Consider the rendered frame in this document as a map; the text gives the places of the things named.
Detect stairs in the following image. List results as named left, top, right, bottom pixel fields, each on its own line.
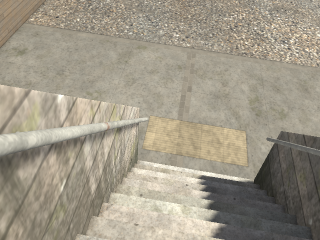
left=75, top=160, right=313, bottom=240

